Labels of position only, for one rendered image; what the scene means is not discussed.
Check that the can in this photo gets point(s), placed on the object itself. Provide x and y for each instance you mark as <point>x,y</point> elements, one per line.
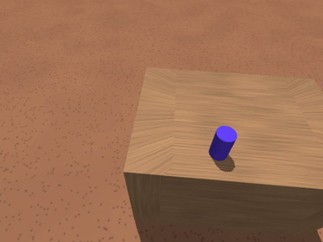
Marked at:
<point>222,143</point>

